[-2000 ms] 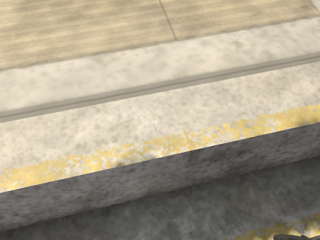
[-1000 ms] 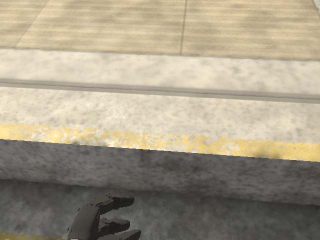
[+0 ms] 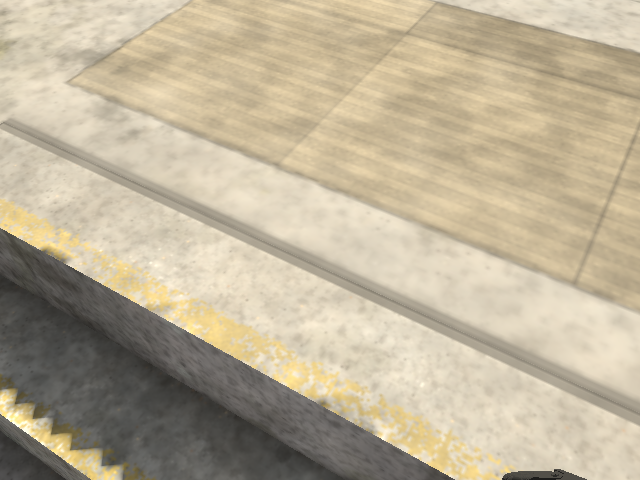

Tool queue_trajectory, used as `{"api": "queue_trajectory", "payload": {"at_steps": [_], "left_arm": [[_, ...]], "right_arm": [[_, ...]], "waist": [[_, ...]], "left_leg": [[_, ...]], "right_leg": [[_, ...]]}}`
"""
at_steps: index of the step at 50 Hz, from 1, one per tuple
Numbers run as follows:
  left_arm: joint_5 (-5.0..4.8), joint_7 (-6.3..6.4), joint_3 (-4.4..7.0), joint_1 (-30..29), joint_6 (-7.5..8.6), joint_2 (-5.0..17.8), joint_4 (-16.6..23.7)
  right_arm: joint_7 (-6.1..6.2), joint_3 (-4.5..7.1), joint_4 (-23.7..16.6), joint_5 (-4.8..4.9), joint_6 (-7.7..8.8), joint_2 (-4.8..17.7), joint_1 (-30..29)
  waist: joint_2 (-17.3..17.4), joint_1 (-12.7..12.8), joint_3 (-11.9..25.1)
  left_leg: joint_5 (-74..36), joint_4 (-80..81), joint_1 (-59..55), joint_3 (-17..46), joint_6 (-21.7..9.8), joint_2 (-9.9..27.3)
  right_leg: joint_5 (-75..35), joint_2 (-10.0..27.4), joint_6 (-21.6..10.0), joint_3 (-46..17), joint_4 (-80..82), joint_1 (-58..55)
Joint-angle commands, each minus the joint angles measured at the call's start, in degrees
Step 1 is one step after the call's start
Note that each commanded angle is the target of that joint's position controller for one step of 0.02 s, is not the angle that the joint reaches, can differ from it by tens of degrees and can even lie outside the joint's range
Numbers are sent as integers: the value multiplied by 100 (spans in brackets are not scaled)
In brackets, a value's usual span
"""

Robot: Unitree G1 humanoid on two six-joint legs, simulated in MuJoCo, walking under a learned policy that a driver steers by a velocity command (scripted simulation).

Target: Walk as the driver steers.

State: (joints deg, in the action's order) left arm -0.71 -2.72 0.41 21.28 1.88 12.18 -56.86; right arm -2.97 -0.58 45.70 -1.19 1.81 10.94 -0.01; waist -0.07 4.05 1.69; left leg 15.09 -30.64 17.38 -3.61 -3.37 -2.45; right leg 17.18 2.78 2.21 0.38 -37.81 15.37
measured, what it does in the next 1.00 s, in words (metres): steps on the spot, turning right: right foot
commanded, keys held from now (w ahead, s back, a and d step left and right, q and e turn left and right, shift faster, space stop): e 0.56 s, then w+e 0.14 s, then w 0.30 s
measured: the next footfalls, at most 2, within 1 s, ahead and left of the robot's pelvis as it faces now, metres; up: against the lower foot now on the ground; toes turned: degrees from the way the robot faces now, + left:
right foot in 0.74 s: -0.03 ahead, -0.11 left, +0.00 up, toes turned -23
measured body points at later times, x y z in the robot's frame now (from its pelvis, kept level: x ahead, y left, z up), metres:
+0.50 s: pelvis +0.00 +0.01 +0.00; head +0.01 +0.01 +0.45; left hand +0.19 +0.24 -0.10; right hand +0.14 -0.30 -0.06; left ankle +0.01 +0.10 -0.73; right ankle -0.12 -0.11 -0.59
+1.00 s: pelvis +0.06 -0.02 +0.00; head +0.09 -0.02 +0.45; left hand -0.04 +0.20 -0.13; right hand +0.17 -0.28 -0.11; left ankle +0.16 +0.07 -0.41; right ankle -0.07 -0.09 -0.73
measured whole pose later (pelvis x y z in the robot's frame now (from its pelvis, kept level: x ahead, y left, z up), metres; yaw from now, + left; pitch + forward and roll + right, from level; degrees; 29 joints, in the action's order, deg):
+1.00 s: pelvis +0.06 -0.02 +0.00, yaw -26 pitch +9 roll -2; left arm 6.9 -5.3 -2.6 38.0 3.7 4.9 -68.9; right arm -0.2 -3.9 46.8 -1.5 0.8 9.2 1.5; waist 0.5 4.1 7.5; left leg 32.2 -126.2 78.3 2.7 -15.7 2.1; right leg 21.6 -3.7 -2.0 -1.8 -27.6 14.6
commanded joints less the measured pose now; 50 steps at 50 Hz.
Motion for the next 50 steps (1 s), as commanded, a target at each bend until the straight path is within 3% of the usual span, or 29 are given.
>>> {"api": "queue_trajectory", "payload": {"at_steps": [1, 4, 8, 10, 16, 17, 20, 21, 22, 23, 24, 25, 27, 29, 31, 32, 34, 36, 37, 38, 39, 40, 41, 42, 43, 47, 48, 49, 50], "left_arm": [[145, -148, -211, -414, 345, -171, 507], [236, -262, 44, -560, 272, 365, 898], [304, -201, 232, -60, 160, 415, 1064], [240, -60, 226, 113, 215, 143, 1177], [217, -53, 472, -389, 158, 971, 1686], [218, -32, 464, -438, 136, 920, 1754], [188, -36, 297, -374, 153, 518, 2005], [191, -119, 246, -239, 144, 388, 1985], [177, -99, 346, -177, 144, 646, 1902], [150, -55, 479, -93, 148, 922, 1859], [56, -14, 391, -224, 177, 654, 1867], [5, 26, 255, -909, 171, 501, 2131], [190, -91, 103, -1336, 40, 400, 2390], [217, -313, 48, -857, -30, 259, 2141], [141, -497, 108, -486, -13, 461, 2012], [66, -478, 179, -175, 21, 488, 1832], [141, -409, 256, 973, 36, 630, 1391], [254, -402, 312, 700, 71, 671, 1300], [302, -348, 347, 658, 108, 746, 1217], [300, -241, 358, 1311, 154, 853, 949], [251, -130, 439, 1420, 242, 1111, 790], [377, -99, 319, 1608, 328, 725, 753], [417, -170, 230, 1324, 360, 538, 606], [433, -189, 123, 1538, 279, 324, 310], [465, -259, 6, 1706, 214, 209, 43], [592, -232, -328, 1856, 250, -405, -965], [772, -214, -377, 1827, 291, -576, -1154], [880, -190, -345, 1438, 335, -482, -1062], [1002, -369, -157, 970, 407, 78, -883]], "right_arm": [[-318, 305, 133, -52, -297, 517, 1280], [68, 375, -350, -66, -121, 696, -31], [335, 355, -833, 36, 172, 421, -799], [407, 420, -1047, -44, 206, 401, -945], [547, 516, -1467, -54, 112, 688, -439], [576, 533, -1518, -62, 117, 735, -342], [659, 671, -1439, -91, 222, 1098, 186], [706, 779, -1446, -71, 154, 1328, 368], [717, 862, -1404, -141, 112, 1479, 602], [723, 857, -1240, -194, 96, 1549, 692], [557, 767, -1128, -297, -4, 1366, 129], [442, 500, -1175, -435, -82, 790, -374], [436, 193, -1211, -293, -52, 231, -819], [471, 158, -1276, -115, 163, 259, -951], [462, 529, -1014, -183, -9, 1323, -430], [366, 642, -867, -407, -156, 1607, 16], [117, 499, -716, -420, -198, 1345, -633], [95, 324, -310, -206, -108, 902, -603], [84, 214, -121, -213, -84, 575, -343], [-5, 93, 17, -305, -57, 187, -293], [-78, 32, -87, -262, 105, 195, -177], [-53, -19, 22, -249, 131, 203, -683], [51, -13, 78, -157, 160, 192, -655], [131, 113, 148, -64, 129, 519, -651], [198, 73, -54, -50, 108, 499, -929], [257, -249, -434, -120, 136, 70, -888], [281, -370, -767, -46, 113, -118, -1041], [287, -427, -832, 3, 76, -118, -1225], [394, -375, -1388, 89, -15, 488, -2505]], "waist": [[-686, -1270, 346], [-800, -694, 78], [-504, -143, 164], [-519, -117, 298], [-540, -390, 443], [-377, -383, 560], [329, -451, 958], [818, -596, 989], [1280, -869, 1012], [605, -642, 963], [525, -296, 626], [64, -251, 568], [-146, -200, 946], [155, -49, 944], [350, -289, 499], [745, -391, 196], [637, 191, 210], [479, 1, 173], [217, -184, 296], [-561, -36, 516], [-1515, 146, 498], [-1513, 654, 129], [-1489, 473, -26], [-909, 511, 216], [-211, 450, 154], [-551, 4, -91], [-319, -217, -143], [34, -328, -59], [581, -215, -42]], "left_leg": [[-1823, -115, -1733, 485, -395, 811], [367, -35, -858, -202, -87, 272], [-501, -432, 626, -106, -272, 457], [-852, -828, 1066, -148, -215, 449], [-921, -687, 221, -77, -291, 417], [-1379, -581, -19, -33, -338, 453], [-3112, 100, -1440, 859, -1128, 1259], [-3537, 577, -2146, 1768, -1842, 2035], [-3767, 1113, -1872, 2720, -2528, 3051], [-3800, 1226, -1264, 2645, -2546, 3278], [-2970, 1294, -273, 1727, -2095, 2737], [-2303, 1194, -30, 1063, -1788, 2327], [-2097, 1119, -503, 127, -1186, 1862], [-1369, 1314, -517, -433, -736, 1342], [349, 1610, -256, -581, -992, 1148], [1278, 1773, -56, -134, -1106, 1806], [1845, 1823, 444, 479, -1477, 2716], [1528, 721, 209, 184, -1333, 2281], [1241, -159, 583, -124, -1133, 1994], [941, -1860, 1760, -495, -660, 1505], [1115, -2832, 3609, -604, -133, 600], [1184, -5230, 4736, 115, -88, 628], [970, -7139, 5354, 601, -274, 459], [741, -8160, 5760, 707, -555, 272], [364, -8525, 6314, 890, -802, 308], [2074, -11285, 8648, 1291, -1372, 551], [2288, -10786, 8787, 1290, -1478, 692], [2267, -9837, 8246, 1111, -1529, 817], [1877, -6935, 6342, 512, -1536, 1112]], "right_leg": [[-2301, 190, -514, -636, 1371, 596], [24, 238, -909, -1133, 1723, 783], [-1875, 602, -1426, -1884, 1417, -539], [-2768, 585, -1554, -2011, 1069, -866], [-2829, 382, -1444, -2060, 997, 95], [-2663, 277, -1375, -2029, 897, 218], [-1128, -393, -783, -1378, -76, 1469], [57, -688, -377, -1073, -971, 2357], [1830, -780, 67, -921, -3867, 2753], [1915, -651, 280, -846, -6674, 3174], [1402, -629, 70, -992, -7889, 3378], [961, -677, -5, -1206, -7606, 3711], [965, -378, -64, -848, -6007, 3636], [1483, -118, 179, -378, -3796, 2777], [1916, -524, 96, 503, -1139, 1736], [987, -343, -87, 104, -505, 1170], [-366, -111, -470, -314, -374, 386], [-200, -415, -967, -25, 1336, 156], [-248, -434, -1223, -236, 1463, -296], [-71, 168, -1838, -1488, 1476, -1046], [2005, 1044, -2704, -3419, 2109, -1873], [2433, 1304, -2704, -4445, 2441, -1664], [1883, 1286, -2457, -4138, 2275, -1274], [1656, 1162, -2347, -3607, 2074, -1224], [1351, 1172, -2239, -3400, 1940, -1310], [758, 1571, -2097, -3088, 1928, -1611], [554, 1526, -1798, -2487, 2179, -1445], [515, 1322, -1582, -1935, 2417, -907], [229, 855, -1264, -1329, 3192, 706]]}}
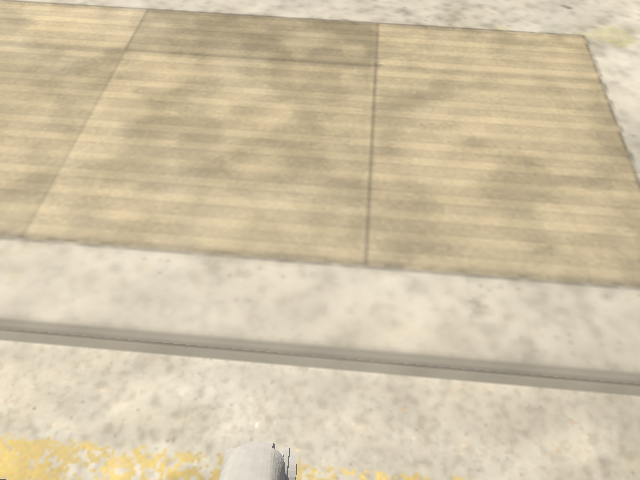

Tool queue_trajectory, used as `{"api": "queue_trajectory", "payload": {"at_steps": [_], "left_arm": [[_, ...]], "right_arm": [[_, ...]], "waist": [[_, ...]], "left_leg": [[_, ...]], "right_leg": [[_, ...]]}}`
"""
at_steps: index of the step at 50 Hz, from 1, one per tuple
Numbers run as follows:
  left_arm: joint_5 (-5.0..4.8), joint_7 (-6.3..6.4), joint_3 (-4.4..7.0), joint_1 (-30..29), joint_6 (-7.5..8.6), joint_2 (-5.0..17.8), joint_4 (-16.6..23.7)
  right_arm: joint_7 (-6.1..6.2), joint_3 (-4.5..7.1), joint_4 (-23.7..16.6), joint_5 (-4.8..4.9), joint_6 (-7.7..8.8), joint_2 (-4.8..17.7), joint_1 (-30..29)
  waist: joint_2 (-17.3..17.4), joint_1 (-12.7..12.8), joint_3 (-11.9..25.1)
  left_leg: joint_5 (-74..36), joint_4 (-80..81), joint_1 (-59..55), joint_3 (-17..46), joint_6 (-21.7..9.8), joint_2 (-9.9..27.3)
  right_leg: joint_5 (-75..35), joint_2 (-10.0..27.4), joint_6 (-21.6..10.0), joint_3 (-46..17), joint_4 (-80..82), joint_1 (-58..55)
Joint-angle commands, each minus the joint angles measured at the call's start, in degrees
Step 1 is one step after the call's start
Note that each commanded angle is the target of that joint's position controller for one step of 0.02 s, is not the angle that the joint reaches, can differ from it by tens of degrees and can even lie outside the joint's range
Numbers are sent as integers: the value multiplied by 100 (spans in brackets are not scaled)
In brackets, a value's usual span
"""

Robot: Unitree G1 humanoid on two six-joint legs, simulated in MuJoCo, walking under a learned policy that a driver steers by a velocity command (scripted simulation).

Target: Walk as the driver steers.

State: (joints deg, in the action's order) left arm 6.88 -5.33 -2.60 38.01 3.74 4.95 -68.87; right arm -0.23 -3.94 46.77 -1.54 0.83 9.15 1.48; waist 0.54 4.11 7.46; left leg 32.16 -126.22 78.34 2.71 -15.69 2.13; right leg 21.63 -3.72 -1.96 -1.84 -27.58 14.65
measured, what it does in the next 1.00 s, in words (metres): climbs: left foot 0.22 m higher, then right foot 0.22 m higher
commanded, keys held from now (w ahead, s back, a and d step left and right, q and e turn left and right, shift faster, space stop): w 0.24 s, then no key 0.46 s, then q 0.30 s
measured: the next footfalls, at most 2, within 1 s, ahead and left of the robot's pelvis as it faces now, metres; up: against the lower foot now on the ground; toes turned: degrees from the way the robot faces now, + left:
left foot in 0.12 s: +0.20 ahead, +0.16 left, +0.22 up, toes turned +3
right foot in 0.68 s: +0.44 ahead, -0.08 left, +0.44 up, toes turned -7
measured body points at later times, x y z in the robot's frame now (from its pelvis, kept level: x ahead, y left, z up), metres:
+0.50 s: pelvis +0.18 +0.06 +0.22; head +0.18 +0.06 +0.67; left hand +0.32 +0.26 +0.09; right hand +0.10 -0.12 +0.07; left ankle +0.16 +0.15 -0.51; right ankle +0.24 -0.08 -0.13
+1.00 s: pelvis +0.33 +0.00 +0.39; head +0.35 +0.01 +0.84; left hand +0.42 +0.23 +0.25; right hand +0.45 -0.24 +0.26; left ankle +0.28 +0.14 -0.12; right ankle +0.40 -0.08 -0.29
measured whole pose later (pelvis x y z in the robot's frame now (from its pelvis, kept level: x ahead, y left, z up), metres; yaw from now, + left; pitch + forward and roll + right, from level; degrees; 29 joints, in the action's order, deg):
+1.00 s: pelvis +0.33 +0.00 +0.39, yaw +5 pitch +4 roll -2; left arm 2.4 0.1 -0.2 9.4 3.8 10.0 -54.7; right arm -0.1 1.6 48.4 1.0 1.5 13.0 12.1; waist 1.3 -1.3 2.4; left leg 6.8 -105.0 49.4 6.7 -2.5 -0.1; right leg 23.3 3.4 -4.4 12.9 -55.1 35.3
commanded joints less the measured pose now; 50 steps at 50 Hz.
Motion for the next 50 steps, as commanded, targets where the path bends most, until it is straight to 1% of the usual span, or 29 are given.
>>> {"api": "queue_trajectory", "payload": {"at_steps": [1, 2, 3, 4, 5, 6, 7, 8, 9, 10, 12, 13, 15, 18, 22, 27, 29, 31, 32, 34, 35, 39, 40, 41, 42, 44, 45, 48, 50], "left_arm": [[90, -208, 290, -986, 242, 1252, 667], [-254, -414, 452, -952, 148, 1939, 672], [-367, -563, 398, -1050, 215, 2185, 627], [-509, -574, 532, -1258, 270, 2440, 786], [-429, -618, 522, -443, 314, 2148, 750], [-82, -724, 459, 735, 330, 1931, 323], [98, -779, 456, 685, 247, 1825, -9], [278, -898, 394, 185, 77, 1319, 122], [-191, -868, 538, -348, -28, 1216, 176], [-526, -630, 520, -1101, -27, 958, 504], [-499, -276, 410, -1731, -34, 725, 735], [-445, -134, 385, -2045, -67, 732, 910], [-401, 66, 341, -2181, -219, 553, 1181], [-487, -110, 276, -2600, -334, 668, 1263], [-472, 69, 84, -3227, -258, 535, 1495], [-374, 274, -11, -4522, -476, 671, 2036], [-369, 321, -80, -5916, -754, 613, 2665], [-156, 110, -68, -6158, -789, 604, 2773], [-230, 20, -77, -5993, -712, 534, 2750], [-275, -158, -141, -4812, -498, 323, 2205], [-425, -213, -192, -4507, -448, 405, 2060], [-401, 276, 63, -4074, -525, 1172, 2191], [-273, 448, 205, -3848, -520, 1505, 2139], [-90, 489, 421, -2883, -393, 1741, 2224], [-160, 466, 388, -2694, -149, 1676, 2015], [-433, 307, 312, -3269, 158, 1203, 1719], [-655, 490, 240, -3387, 166, 787, 1950], [-482, 547, 242, -3383, 187, 573, 1838], [-420, 635, 249, -3412, 121, 530, 2032]], "right_arm": [[101, -30, -1755, 2, -104, 730, -3090], [-161, -241, -1727, 11, -475, 398, -3116], [-470, -240, -1266, 164, -587, 254, -2218], [-600, -78, -825, 153, -635, 645, -1167], [-553, 88, -565, 146, -536, 1035, -775], [-513, 93, -408, 233, -490, 935, -734], [-438, 160, -224, 141, -617, 852, 342], [-295, 344, 390, 47, -667, 1234, 2006], [-221, 493, 696, -196, -559, 1516, 2772], [-245, 502, 1115, -125, -321, 1589, 2378], [-293, 206, 1465, -113, 55, 490, 1244], [-292, 85, 1552, -1, 197, -55, 652], [-305, 23, 1493, -92, 414, -460, -90], [-467, 240, 1488, -242, 436, 175, 553], [-470, 170, 1929, -513, 435, 38, 1827], [-416, 152, 1702, -552, 575, 207, 2538], [-587, 168, 1833, -308, 568, 107, 3151], [-818, 185, 1643, -183, 554, 309, 2818], [-872, 222, 1537, -175, 646, 576, 2757], [-904, 304, 1534, 150, 743, 833, 2920], [-885, 300, 1571, 75, 815, 728, 3486], [-674, 392, 1247, 21, 699, 528, 2801], [-674, 391, 1032, 13, 678, 253, 2303], [-545, 528, 1039, 48, 577, 273, 1917], [-541, 591, 1088, 202, 557, 336, 1824], [-415, 532, 1041, 286, 480, 310, 1722], [-106, 419, 308, 13, 268, 60, 1456], [68, 475, -153, 316, 62, 296, 1357], [162, 514, -330, 340, -67, 298, 1351]], "waist": [[-310, -283, -271], [-1093, -697, -296], [-1217, -1089, -239], [-1142, -1374, 186], [-667, -850, 1130], [-985, -372, 1958], [-1054, -1062, 2299], [559, -1627, 2577], [1345, -1843, 2079], [1542, -1351, 894], [-94, -735, 270], [-468, -411, 139], [-578, 117, -73], [331, -107, -332], [115, -277, -677], [306, -695, -97], [410, -973, -285], [954, -712, -353], [889, -643, -83], [726, -268, 322], [471, -485, 1028], [-35, -144, 1026], [-807, -17, 794], [-1803, 685, 1045], [-1829, 479, 1236], [-250, -142, 488], [443, -380, 640], [87, -714, -17], [-2, -782, -374]], "left_leg": [[-774, 3144, -1954, -359, -152, 684], [296, 3281, -3911, -916, 525, 40], [-576, 2357, -4269, -1225, 576, -371], [-1030, 3596, -3541, -1514, 532, -641], [-997, 5137, -4141, -1864, 571, -943], [-990, 5757, -5467, -1308, 436, -936], [-1169, 6841, -6618, -113, 385, -852], [-668, 8489, -7487, 2289, -343, 101], [2086, 10416, -6857, 4770, -544, 986], [3086, 10283, -5972, 4834, -111, 1121], [1918, 9789, -5295, 3501, 156, 1078], [1106, 9691, -5015, 2529, 372, 825], [-628, 10284, -4665, 1099, 555, 392], [-1387, 11034, -4748, 597, 254, 593], [-879, 11027, -6066, 999, 241, 959], [-2377, 11291, -6751, 474, 122, 932], [-3070, 11915, -6731, 613, 148, 1421], [-3815, 12525, -5910, 238, 116, 1420], [-5194, 12395, -6061, 209, 59, 1491], [-8556, 11336, -7962, -412, 416, 1270], [-9603, 10766, -7811, -590, 726, 988], [-7442, 9540, -5253, -162, 601, 513], [-5005, 8477, -4482, -98, 769, 144], [-2521, 4438, -3808, 823, 1278, -234], [-2823, 2621, -3159, 1676, 1251, -336], [-2638, 1763, -2502, 1457, 1287, -342], [-2258, 1252, -2711, 483, 1345, -372], [-2254, 1857, -2428, 530, 1305, 30], [-2733, 2504, -2601, 514, 1391, 66]], "right_leg": [[-597, 1232, -993, -936, 2924, 2592], [-1713, 1498, -1583, -1079, 3913, 3981], [-6841, 1938, -1963, -904, 3231, 3639], [-10274, 2027, -1961, -429, 2355, 1455], [-12192, 1844, -2010, -223, 1303, 27], [-12601, 1901, -2050, -402, 586, 211], [-11175, 1823, -1945, -680, -376, 742], [-7244, 971, -1625, -650, -2272, 1986], [-3622, 234, -1303, -1118, -5624, 3066], [-3421, 34, -1268, -1758, -7741, 4499], [-3252, -8, -1229, -1935, -8922, 5416], [-2974, 110, -1242, -1844, -8806, 5416], [-2604, 205, -1271, -1490, -8441, 5192], [-1593, 112, -1077, -341, -9958, 5594], [-1712, 242, -1525, -763, -11155, 7769], [-2077, 1043, -600, 287, -9035, 7606], [134, 1218, -652, 544, -7200, 7116], [1236, 917, -773, 1100, -6215, 5262], [718, 721, -740, 1144, -6159, 4610], [-56, 602, -919, 746, -5160, 4448], [-1628, 703, -1111, 95, -5259, 3521], [1551, 975, -979, -1357, -3197, 1304], [2109, 1388, -1265, -2365, -2007, 1178], [1717, 2197, -1935, -4264, -294, 1207], [1815, 2253, -1525, -4425, -119, 1295], [131, 2316, -1092, -2990, -473, 1603], [-1582, 2544, -843, -2669, -591, 722], [-1089, 2182, -633, -1142, -386, 860], [-1167, 2056, -574, -351, -233, 1222]]}}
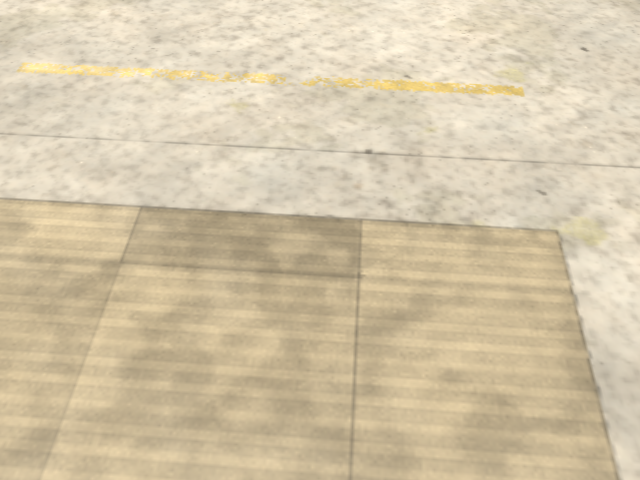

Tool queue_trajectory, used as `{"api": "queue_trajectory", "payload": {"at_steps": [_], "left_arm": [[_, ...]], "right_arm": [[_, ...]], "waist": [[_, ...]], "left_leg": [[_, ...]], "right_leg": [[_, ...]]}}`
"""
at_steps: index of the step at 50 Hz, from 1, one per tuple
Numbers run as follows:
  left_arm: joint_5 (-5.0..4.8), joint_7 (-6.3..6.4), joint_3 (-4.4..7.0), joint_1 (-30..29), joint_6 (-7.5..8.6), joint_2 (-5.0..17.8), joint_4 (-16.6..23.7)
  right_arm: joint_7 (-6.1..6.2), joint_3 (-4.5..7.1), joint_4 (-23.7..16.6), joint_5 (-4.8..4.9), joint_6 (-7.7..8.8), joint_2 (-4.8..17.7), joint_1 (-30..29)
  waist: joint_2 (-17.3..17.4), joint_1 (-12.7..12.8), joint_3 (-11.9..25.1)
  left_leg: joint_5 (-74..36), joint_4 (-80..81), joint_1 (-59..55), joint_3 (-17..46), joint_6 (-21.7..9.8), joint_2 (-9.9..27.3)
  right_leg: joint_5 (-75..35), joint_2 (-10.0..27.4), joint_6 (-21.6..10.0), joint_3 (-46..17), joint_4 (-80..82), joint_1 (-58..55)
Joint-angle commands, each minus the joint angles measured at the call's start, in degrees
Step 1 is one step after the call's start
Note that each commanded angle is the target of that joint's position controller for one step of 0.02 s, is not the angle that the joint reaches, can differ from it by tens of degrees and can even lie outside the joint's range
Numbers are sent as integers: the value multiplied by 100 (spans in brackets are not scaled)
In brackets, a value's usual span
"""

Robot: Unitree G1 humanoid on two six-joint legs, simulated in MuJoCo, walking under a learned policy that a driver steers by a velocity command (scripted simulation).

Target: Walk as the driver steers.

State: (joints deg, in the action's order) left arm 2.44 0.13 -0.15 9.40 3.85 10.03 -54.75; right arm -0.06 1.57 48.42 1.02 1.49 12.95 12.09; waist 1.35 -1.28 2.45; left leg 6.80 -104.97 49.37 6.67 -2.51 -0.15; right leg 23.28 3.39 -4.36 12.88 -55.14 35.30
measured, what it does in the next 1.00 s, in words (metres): climbs, turning left: left foot, then right foot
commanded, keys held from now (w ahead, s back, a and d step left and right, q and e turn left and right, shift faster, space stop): q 0.12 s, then w+q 0.48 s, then w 0.24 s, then w+e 0.08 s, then e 0.08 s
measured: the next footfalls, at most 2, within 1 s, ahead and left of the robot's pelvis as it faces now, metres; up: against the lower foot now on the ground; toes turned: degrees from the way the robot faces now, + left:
left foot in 0.34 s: +0.06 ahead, +0.18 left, +0.00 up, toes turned +12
right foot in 0.76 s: +0.42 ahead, +0.05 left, +0.00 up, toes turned +20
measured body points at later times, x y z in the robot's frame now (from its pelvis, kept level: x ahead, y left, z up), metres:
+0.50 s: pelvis +0.10 +0.09 +0.06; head +0.09 +0.11 +0.51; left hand +0.24 +0.36 -0.03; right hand +0.22 -0.17 -0.05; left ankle +0.03 +0.17 -0.68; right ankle +0.12 -0.06 -0.56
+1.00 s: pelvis +0.37 +0.15 +0.06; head +0.38 +0.16 +0.51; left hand +0.28 +0.36 -0.09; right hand +0.64 +0.00 -0.03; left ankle +0.36 +0.27 -0.60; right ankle +0.38 +0.04 -0.68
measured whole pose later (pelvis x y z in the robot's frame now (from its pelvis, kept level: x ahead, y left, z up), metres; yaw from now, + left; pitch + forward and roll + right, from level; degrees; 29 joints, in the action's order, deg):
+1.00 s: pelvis +0.37 +0.15 +0.06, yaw +24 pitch +5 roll -3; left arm -0.4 0.5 0.4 23.3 5.3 9.6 -54.4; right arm -1.1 3.1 44.9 -0.1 6.0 12.5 6.6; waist 1.8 2.0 4.7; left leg 12.6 -64.2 39.9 2.3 -2.3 2.6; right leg 13.2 -2.8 -2.6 5.1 -19.5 10.9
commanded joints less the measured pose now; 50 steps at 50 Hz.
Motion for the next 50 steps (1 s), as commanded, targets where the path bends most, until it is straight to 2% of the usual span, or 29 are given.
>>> {"api": "queue_trajectory", "payload": {"at_steps": [1, 2, 4, 6, 7, 8, 11, 14, 16, 17, 18, 19, 20, 22, 25, 29, 31, 34, 36, 38, 39, 40, 41, 42, 44, 46, 47, 48, 50], "left_arm": [[46, 135, 19, -497, 71, 39, 683], [26, 230, 90, -425, -13, 260, 785], [6, 380, 232, 6, -112, 560, 957], [-107, 446, 350, -25, -91, 927, 1250], [330, 102, 357, -434, 435, 807, 1326], [235, 86, 477, -758, 613, 1191, 1458], [76, 121, 398, -845, 793, 1065, 1502], [-64, 202, 456, -473, 539, 1142, 1438], [-127, 172, 469, -323, 198, 1215, 1341], [5, 169, 408, 138, 127, 887, 1228], [72, 158, 234, 12, 185, 292, 1459], [52, 42, 127, -922, 369, 142, 2167], [3, -128, 77, -1321, 425, 144, 2012], [8, -136, 219, -1043, 483, 682, 1791], [204, -121, 172, -787, 494, 697, 1652], [120, -146, 32, -1140, 319, 380, 1784], [54, -251, -16, -1419, 204, 277, 1904], [5, -336, 73, -1477, 62, 507, 2003], [-74, -246, 131, -1243, 97, 677, 1963], [-179, -126, 293, -299, 226, 983, 1598], [-96, -182, 295, 648, 272, 1110, 1377], [-80, -181, 254, 1853, 268, 1017, 1017], [61, -82, 261, 2263, 285, 871, 733], [24, -41, 198, 1592, 293, 858, 749], [16, -86, -42, 1084, 315, 61, 648], [-92, -131, -10, 434, 332, -38, 761], [-117, -150, 48, 237, 380, 74, 775], [-409, 53, 200, 514, 314, 720, 590], [-414, 204, 201, 555, 199, 659, 545]], "right_arm": [[185, -37, -580, 77, -184, -133, 283], [273, -106, -741, 21, -206, -343, 24], [332, -127, -938, 17, -273, -277, -258], [179, -66, -1042, 31, -294, -146, -429], [-441, 34, -1140, -520, -35, 239, -935], [-574, 214, -1071, -540, 85, 466, -529], [-578, 301, -1094, -435, 207, 526, -528], [-575, 296, -1103, -414, 290, 249, -534], [-549, 466, -646, -353, 503, 361, 68], [-464, 613, -505, -461, 639, 487, 304], [-220, 831, -512, -410, 776, 1057, 727], [-19, 957, -541, -200, 824, 1585, 1459], [83, 893, -337, -358, 852, 1293, 1553], [-1, 738, -362, -451, 733, 893, 1043], [-143, 394, -609, -462, 561, 250, 317], [-258, 331, -428, -559, 589, 313, 758], [-387, 348, -361, -449, 598, 503, 823], [-536, 338, -97, -394, 677, 689, 950], [-481, 354, 100, -357, 730, 782, 1036], [-496, 320, 201, -427, 690, 572, 1340], [-421, 133, 216, -508, 699, -99, 2185], [-477, 64, 163, -575, 716, -189, 2142], [-500, 299, -140, -437, 677, 412, 685], [-430, 338, -254, -327, 683, 383, 163], [-249, 219, -208, -536, 636, 28, 134], [-155, 195, -396, -659, 545, 0, -235], [-122, 210, -493, -602, 509, 24, -467], [-47, 163, -787, 135, 495, 153, -331], [-39, -5, -854, 147, 502, -245, -716]], "waist": [[-148, -255, 12], [-657, -201, -153], [-775, 26, -102], [-807, 185, 319], [-687, 246, 99], [-656, -6, 20], [-529, -36, 43], [-431, 218, 74], [100, 108, 4], [369, 201, 169], [966, -28, 272], [1747, -762, 322], [1106, -1063, 115], [526, -651, -42], [-52, -70, -172], [196, -294, 62], [278, -303, -164], [479, -124, -530], [497, -81, -224], [81, 161, 748], [-880, 131, 2082], [-1804, 655, 2422], [-1162, 1177, 797], [-956, 797, 17], [-197, 264, 181], [-320, 36, 272], [-363, -24, 273], [-293, -202, -342], [-31, -147, -428]], "left_leg": [[-285, 741, 229, 50, 101, 324], [-1, 1654, 243, -168, 257, 325], [248, 3075, -150, -708, 372, 386], [347, 4092, -1157, -985, 320, 420], [900, 3090, -1225, -946, 95, 473], [845, 3084, -1247, -638, -37, 472], [1256, 4126, -1396, -431, -270, 647], [2261, 5997, -1905, -713, -113, 471], [1093, 8329, -3163, -1009, -140, 69], [841, 8361, -4110, -690, -324, 56], [221, 8049, -5063, 494, -1091, 636], [1397, 8656, -5949, 3186, -1985, 1401], [1919, 8885, -6321, 3343, -1849, 1536], [1637, 8773, -5664, 2806, -1633, 1440], [807, 8787, -4141, 1998, -1538, 1276], [153, 8895, -3915, 1161, -1337, 832], [-208, 9062, -2682, 720, -1162, 573], [-700, 8970, -3023, 1230, -1102, 1231], [-2365, 8630, -4054, 1168, -968, 1291], [-3497, 7130, -3914, 511, -440, 562], [-1608, 5554, -2535, 402, -119, -121], [2322, 3453, -663, 123, 153, -945], [1863, 2120, 618, 258, -153, -743], [1002, 1795, 639, 213, -432, -268], [167, 2290, -111, 402, -552, 190], [652, 2836, -414, 90, -332, 378], [1029, 3183, -447, -35, -157, 444], [765, 3748, -497, -248, 43, 537], [238, 5524, -1301, -471, 314, 436]], "right_leg": [[-1249, 1285, -320, -1517, 2627, -745], [-1605, 1257, -453, -1155, 3046, -875], [-1555, 1152, -515, -594, 3339, -1202], [-1543, 1236, -557, -578, 3574, -1481], [279, 1486, -498, -902, 4367, -848], [788, 1735, -511, -1065, 4518, -964], [847, 1817, -520, -844, 4527, -1787], [480, 1723, -597, -539, 4167, -2746], [728, 1479, -542, -204, 3328, -2665], [408, 1237, -270, 44, 2451, -2239], [531, 774, 140, 95, 1392, -651], [1221, 8, 471, -543, 332, 1317], [820, 52, 363, -1563, -994, 2337], [73, -74, 191, -2021, -2622, 2729], [-1329, -18, 294, -1955, -2653, 2237], [-2132, -29, 671, -1470, -724, 1542], [-1891, -151, 712, -963, 595, -142], [-2007, -34, 438, -1085, 1359, -454], [-2187, -183, 208, -997, 2062, -693], [-2461, -293, -289, -837, 2144, -2871], [-3091, 633, -1403, -2213, 1970, -5391], [-1619, 1630, -2295, -4457, 2930, -6811], [419, 1677, -1666, -4944, 3974, -5469], [724, 1636, -1283, -4281, 4107, -4020], [-719, 1424, -1323, -3543, 4216, -2962], [-1519, 1163, -1367, -2947, 4552, -2697], [-2261, 1067, -1377, -2613, 4544, -2589], [-3176, 924, -1209, -2359, 4539, -2333], [-4290, 678, -906, -1765, 4361, -1823]]}}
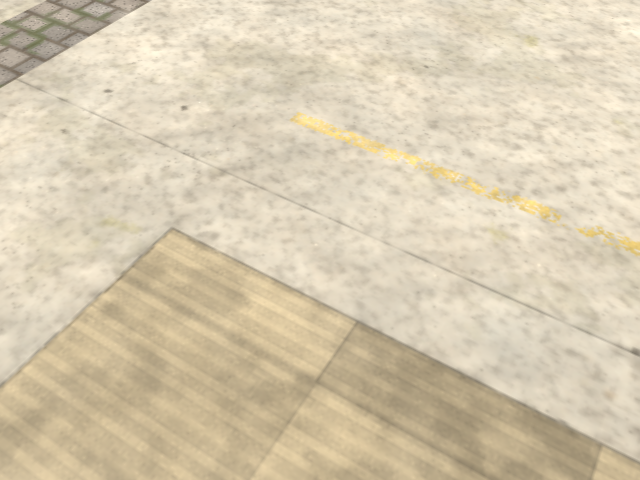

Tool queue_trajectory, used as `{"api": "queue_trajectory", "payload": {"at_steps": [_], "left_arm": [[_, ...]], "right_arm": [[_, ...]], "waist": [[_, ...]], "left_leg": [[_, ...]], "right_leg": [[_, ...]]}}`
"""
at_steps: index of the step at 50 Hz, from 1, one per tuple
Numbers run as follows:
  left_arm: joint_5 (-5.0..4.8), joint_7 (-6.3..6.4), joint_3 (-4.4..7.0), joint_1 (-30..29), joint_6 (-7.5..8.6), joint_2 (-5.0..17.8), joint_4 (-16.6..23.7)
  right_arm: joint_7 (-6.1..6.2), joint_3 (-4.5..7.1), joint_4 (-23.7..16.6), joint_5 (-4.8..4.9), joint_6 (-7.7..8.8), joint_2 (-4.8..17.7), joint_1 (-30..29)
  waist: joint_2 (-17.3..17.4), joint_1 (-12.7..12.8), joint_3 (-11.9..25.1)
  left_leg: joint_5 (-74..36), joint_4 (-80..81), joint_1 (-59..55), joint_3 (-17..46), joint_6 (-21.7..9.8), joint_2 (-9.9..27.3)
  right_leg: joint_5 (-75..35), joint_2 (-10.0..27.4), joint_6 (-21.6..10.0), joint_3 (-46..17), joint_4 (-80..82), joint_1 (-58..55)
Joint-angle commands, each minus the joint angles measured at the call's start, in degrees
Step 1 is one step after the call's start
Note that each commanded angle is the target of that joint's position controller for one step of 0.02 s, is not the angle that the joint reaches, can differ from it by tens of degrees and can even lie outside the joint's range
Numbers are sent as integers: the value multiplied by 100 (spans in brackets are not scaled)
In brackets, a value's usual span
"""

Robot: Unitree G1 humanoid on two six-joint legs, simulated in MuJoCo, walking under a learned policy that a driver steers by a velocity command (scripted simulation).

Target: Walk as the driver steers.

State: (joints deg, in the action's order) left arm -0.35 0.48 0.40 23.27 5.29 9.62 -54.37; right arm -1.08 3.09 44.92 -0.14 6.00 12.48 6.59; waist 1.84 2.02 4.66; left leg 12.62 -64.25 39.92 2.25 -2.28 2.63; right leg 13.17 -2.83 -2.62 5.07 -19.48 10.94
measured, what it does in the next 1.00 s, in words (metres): walks ahead, turning right: left foot, then right foot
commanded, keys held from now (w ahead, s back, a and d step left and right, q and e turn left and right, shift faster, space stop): e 1.00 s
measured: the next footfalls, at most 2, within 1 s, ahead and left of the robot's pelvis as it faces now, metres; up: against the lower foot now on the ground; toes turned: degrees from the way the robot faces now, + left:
left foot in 0.16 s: +0.28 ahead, +0.11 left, +0.00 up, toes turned -6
right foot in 0.60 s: +0.16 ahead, -0.13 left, +0.00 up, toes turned -24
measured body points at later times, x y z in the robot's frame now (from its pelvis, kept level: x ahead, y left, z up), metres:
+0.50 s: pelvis +0.14 +0.02 -0.01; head +0.17 +0.01 +0.44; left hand +0.37 +0.24 -0.10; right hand +0.20 -0.28 -0.11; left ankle +0.24 +0.12 -0.74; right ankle +0.14 -0.12 -0.69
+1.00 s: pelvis +0.15 -0.01 -0.01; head +0.17 -0.03 +0.44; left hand +0.45 +0.13 -0.09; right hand +0.18 -0.34 -0.10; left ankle +0.24 +0.09 -0.73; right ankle +0.13 -0.11 -0.74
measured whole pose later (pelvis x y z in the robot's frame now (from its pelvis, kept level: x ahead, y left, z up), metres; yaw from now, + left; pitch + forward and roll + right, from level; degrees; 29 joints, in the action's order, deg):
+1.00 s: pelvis +0.15 -0.01 -0.01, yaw -34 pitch +4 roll +1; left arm -0.6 2.3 4.6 9.8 -2.1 16.2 -33.0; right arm 2.1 3.9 39.6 0.1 0.9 14.2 4.2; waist -0.6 1.3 1.1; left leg 19.1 -38.1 24.0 4.0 3.3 -2.0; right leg 14.0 -5.3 -2.2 -8.6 -34.0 23.3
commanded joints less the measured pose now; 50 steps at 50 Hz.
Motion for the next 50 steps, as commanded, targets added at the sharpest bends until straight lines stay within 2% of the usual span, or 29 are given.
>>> {"api": "queue_trajectory", "payload": {"at_steps": [1, 2, 3, 6, 7, 8, 9, 10, 11, 12, 13, 14, 16, 19, 21, 25, 27, 29, 30, 31, 32, 33, 34, 35, 36, 39, 43, 47, 50], "left_arm": [[-102, 201, 268, -692, 4, 1030, 530], [-133, 188, 357, -629, -31, 1277, 588], [-159, 168, 401, -558, -61, 1343, 585], [-232, 200, 486, -408, -150, 1320, 598], [-201, 201, 482, -458, -160, 1226, 652], [-155, 180, 446, -493, -151, 1015, 791], [23, 160, 303, -416, -136, 544, 1015], [-34, 117, 209, 406, -113, 407, 1077], [-79, 116, 314, 460, -218, 835, 979], [-84, 142, 375, 50, -342, 1002, 1068], [-70, 197, 437, -215, -454, 997, 1131], [-42, 260, 503, -295, -569, 1057, 1208], [-21, 269, 524, -267, -667, 931, 1352], [-9, 254, 495, -585, -651, 810, 1558], [21, 174, 442, -849, -668, 784, 1686], [9, 2, 421, -1171, -734, 912, 1869], [9, -67, 435, -1202, -763, 971, 1962], [54, -68, 515, -843, -767, 1028, 1850], [101, -33, 606, -573, -767, 1252, 1811], [155, 78, 741, -446, -758, 1869, 1936], [234, 68, 781, -587, -683, 2206, 2167], [285, 48, 728, -670, -581, 1976, 2203], [221, 69, 679, -999, -514, 1801, 2256], [117, 97, 635, -1336, -505, 1628, 2336], [40, 112, 595, -1557, -511, 1514, 2387], [70, 165, 539, -1475, -507, 1341, 2436], [28, 245, 646, -1272, -579, 1501, 2447], [11, 204, 682, -1362, -657, 1559, 2519], [-99, 194, 673, -1615, -728, 1544, 2577]], "right_arm": [[63, -180, -484, 176, 59, -185, -205], [75, -140, -519, 136, 20, -47, -324], [91, -107, -557, 118, -37, 94, -394], [146, 52, -625, 25, -106, 575, -424], [188, 137, -539, -22, -114, 724, -106], [250, 218, -518, -86, -114, 899, 379], [355, 273, -551, -251, -171, 1269, 989], [343, 205, -719, -313, -204, 1230, 977], [323, 165, -846, -192, -248, 953, 663], [337, 100, -932, -90, -275, 680, 368], [346, 44, -906, -50, -307, 527, 39], [349, 22, -873, -92, -340, 457, -190], [341, 88, -844, -230, -378, 621, -391], [422, 158, -801, -175, -359, 766, -337], [449, 208, -753, -95, -388, 857, -336], [379, 308, -655, -22, -494, 1089, -276], [369, 346, -553, 66, -560, 1164, -118], [381, 327, -462, 106, -632, 1035, 9], [377, 301, -341, 90, -675, 844, 259], [339, 213, -454, -85, -691, 497, 248], [403, 252, -805, -134, -650, 666, -301], [435, 311, -856, -64, -651, 861, -625], [447, 343, -804, -24, -652, 916, -513], [490, 366, -673, -81, -657, 919, -358], [508, 383, -669, -142, -656, 942, -260], [495, 329, -767, -102, -604, 772, -227], [464, 195, -924, -39, -540, 567, -530], [358, 212, -959, 23, -458, 666, -448], [253, 243, -898, 52, -353, 696, -29]], "waist": [[-260, -380, -533], [-451, -331, -396], [-524, -304, -276], [-533, -317, -143], [-508, -458, 29], [-308, -681, 409], [730, -800, 1200], [1822, -464, 2210], [1150, -436, 2149], [622, -409, 1578], [387, -282, 1048], [498, -125, 698], [645, 57, 344], [468, 18, 256], [398, -30, 326], [619, -137, 237], [662, -156, 212], [499, -59, 199], [-18, -37, 29], [-1685, -172, -174], [-2103, 45, -209], [-1551, 144, -136], [-1293, -69, -145], [-946, -217, -11], [-953, -319, 60], [-885, -340, 357], [-1013, -125, 416], [-1159, -74, 355], [-1139, -357, 359]], "left_leg": [[-599, 1957, -786, -160, 430, -10], [-736, 2302, -1036, -139, 509, -129], [-947, 2568, -1237, -110, 523, -215], [-1777, 3418, -1879, -10, 337, -345], [-1918, 3626, -2420, -91, 201, -388], [-2787, 3725, -3433, 152, -44, 13], [-5122, 3263, -5073, 1311, -531, 1448], [-5421, 3532, -5791, 2966, -1511, 2605], [-3923, 3884, -5275, 3029, -1536, 2403], [-2494, 4039, -4709, 2389, -1318, 2084], [-1809, 4223, -3889, 1783, -1124, 1769], [-1326, 4430, -3111, 1419, -1022, 1601], [-920, 4799, -2107, 855, -1004, 1402], [-967, 4936, -2066, 452, -1087, 1487], [-865, 4977, -2202, 259, -1155, 1543], [-592, 4914, -2230, -177, -1088, 1552], [-368, 4724, -2444, -231, -972, 1649], [129, 4125, -2298, -538, -560, 1438], [638, 3304, -1836, -865, -135, 1133], [1911, 1196, -277, -1481, 504, 370], [2539, 122, 586, -598, 657, -187], [2088, -431, 681, -129, 616, -99], [1460, -468, 686, 20, 561, -10], [1057, -414, 538, 75, 579, 48], [797, -443, 327, 24, 627, 2], [467, -174, -7, 49, 681, -141], [573, 1220, -328, 163, 708, -274], [932, 2130, -990, 163, 618, -467], [187, 3746, -1930, 70, 441, -536]], "right_leg": [[-3385, 1220, -961, -882, 717, 660], [-3376, 1193, -916, -922, 576, 538], [-3287, 1202, -864, -981, 425, 412], [-2778, 1113, -526, -1245, -243, 196], [-2789, 900, -361, -1210, -761, 258], [-2122, 528, -111, -1065, -1654, 715], [669, -78, 231, -618, -3529, 1990], [2960, -259, 374, -1068, -5078, 2754], [2556, 95, 462, -1262, -5908, 2993], [2057, 332, 527, -1025, -6134, 3314], [1673, 553, 617, -901, -5977, 3237], [1465, 680, 678, -905, -5854, 2974], [1125, 669, 721, -693, -5770, 2425], [752, 761, 692, -661, -5057, 2387], [546, 848, 643, -638, -4363, 2162], [587, 744, 447, -313, -3111, 1469], [573, 667, 284, -194, -2406, 1200], [259, 352, 32, 82, -1433, 518], [-203, 478, -210, -425, -758, 80], [-1557, 1955, -789, -2604, -254, -551], [-1874, 2566, -1699, -3567, 112, -174], [-1401, 2268, -1611, -3274, 187, -67], [-1159, 1949, -1242, -2823, 92, 5], [-1041, 1682, -953, -2516, -36, 61], [-1380, 1561, -871, -2289, -121, 255], [-2014, 1335, -896, -2113, -327, 197], [-1527, 1301, -950, -2468, -436, -53], [-1540, 1246, -1063, -2987, -541, 112], [-1686, 965, -833, -3144, -878, 212]]}}
Velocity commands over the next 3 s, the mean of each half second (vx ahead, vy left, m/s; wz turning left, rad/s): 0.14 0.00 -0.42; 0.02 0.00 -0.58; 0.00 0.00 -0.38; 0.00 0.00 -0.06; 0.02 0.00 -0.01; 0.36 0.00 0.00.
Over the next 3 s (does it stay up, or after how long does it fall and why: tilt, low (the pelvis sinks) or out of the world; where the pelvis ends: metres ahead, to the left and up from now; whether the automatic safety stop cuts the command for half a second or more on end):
stays up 0.28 -0.14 -0.01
